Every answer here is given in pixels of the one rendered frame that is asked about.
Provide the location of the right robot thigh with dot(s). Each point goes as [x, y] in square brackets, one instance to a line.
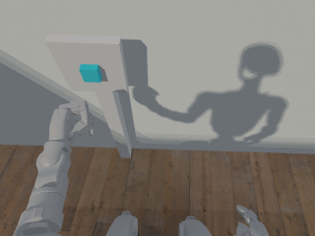
[192, 227]

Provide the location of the robot left forearm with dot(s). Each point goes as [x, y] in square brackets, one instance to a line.
[44, 211]

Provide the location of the left robot shin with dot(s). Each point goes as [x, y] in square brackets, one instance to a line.
[126, 213]

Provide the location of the panel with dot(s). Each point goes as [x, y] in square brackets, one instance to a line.
[70, 51]

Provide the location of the robot right hand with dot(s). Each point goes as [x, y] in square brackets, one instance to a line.
[256, 228]

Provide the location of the robot left hand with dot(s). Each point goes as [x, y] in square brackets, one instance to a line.
[66, 128]

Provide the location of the button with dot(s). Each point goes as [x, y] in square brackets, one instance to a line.
[91, 73]

